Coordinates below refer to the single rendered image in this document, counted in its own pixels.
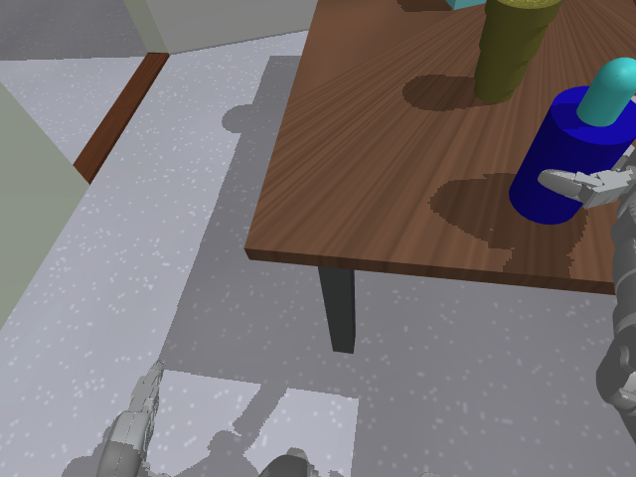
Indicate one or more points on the table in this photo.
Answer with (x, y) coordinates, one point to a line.
(387, 161)

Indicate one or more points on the right robot hand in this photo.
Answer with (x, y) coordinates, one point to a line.
(598, 188)

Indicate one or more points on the right robot arm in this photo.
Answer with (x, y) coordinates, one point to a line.
(616, 375)

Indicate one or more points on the left robot hand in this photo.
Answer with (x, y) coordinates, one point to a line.
(125, 451)

